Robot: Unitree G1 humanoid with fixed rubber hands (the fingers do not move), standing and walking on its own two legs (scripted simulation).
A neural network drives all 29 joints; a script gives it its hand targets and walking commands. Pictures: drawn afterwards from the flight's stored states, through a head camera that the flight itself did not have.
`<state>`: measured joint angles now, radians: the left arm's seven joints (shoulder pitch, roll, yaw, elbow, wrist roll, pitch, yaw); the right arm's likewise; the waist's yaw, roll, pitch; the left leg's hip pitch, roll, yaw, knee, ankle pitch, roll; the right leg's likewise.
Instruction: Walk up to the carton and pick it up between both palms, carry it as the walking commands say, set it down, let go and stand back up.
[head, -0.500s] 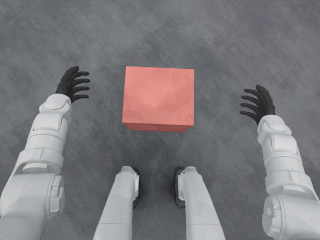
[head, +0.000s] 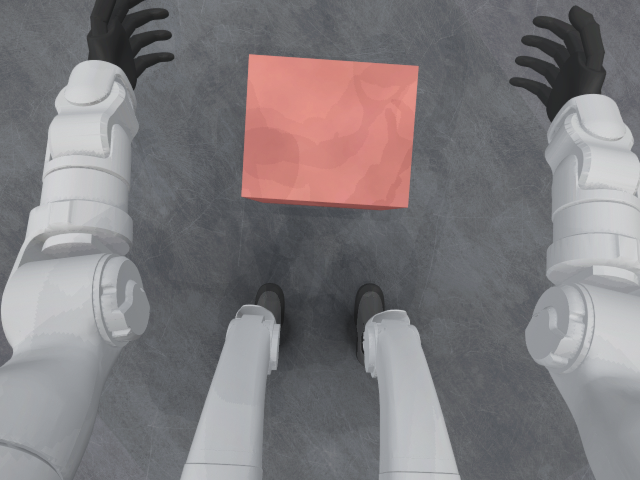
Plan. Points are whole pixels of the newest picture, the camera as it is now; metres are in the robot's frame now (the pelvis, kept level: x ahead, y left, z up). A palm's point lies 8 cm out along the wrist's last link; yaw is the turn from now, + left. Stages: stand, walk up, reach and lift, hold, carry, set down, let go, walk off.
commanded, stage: reach and lift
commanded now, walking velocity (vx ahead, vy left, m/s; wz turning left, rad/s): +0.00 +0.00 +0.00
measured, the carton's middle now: (327, 146) +0.52 +0.00 -0.52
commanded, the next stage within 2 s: none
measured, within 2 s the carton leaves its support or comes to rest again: neither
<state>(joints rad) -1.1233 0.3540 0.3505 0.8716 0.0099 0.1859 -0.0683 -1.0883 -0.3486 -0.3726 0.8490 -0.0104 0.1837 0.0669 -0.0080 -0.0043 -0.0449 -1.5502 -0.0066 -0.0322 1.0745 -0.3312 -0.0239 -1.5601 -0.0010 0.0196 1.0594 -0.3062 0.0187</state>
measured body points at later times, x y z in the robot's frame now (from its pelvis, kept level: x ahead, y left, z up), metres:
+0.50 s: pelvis -0.03 +0.00 -0.11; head +0.31 +0.00 +0.18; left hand +0.53 +0.23 -0.23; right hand +0.52 -0.24 -0.23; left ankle +0.06 +0.13 -0.62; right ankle +0.07 -0.13 -0.62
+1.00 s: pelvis -0.05 +0.00 -0.23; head +0.32 +0.00 +0.03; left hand +0.53 +0.22 -0.38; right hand +0.52 -0.23 -0.38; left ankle +0.05 +0.13 -0.62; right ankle +0.06 -0.13 -0.62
